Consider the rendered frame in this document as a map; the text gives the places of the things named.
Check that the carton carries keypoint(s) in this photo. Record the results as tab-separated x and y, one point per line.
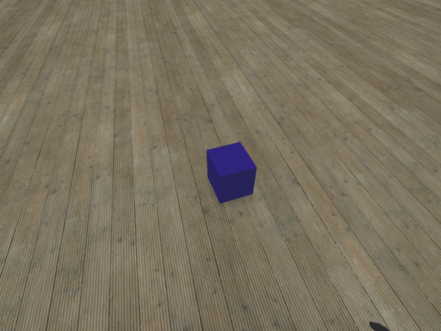
231	172

